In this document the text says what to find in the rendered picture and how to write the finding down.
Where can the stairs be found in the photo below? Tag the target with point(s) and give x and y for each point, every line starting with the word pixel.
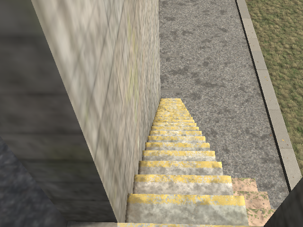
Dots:
pixel 179 180

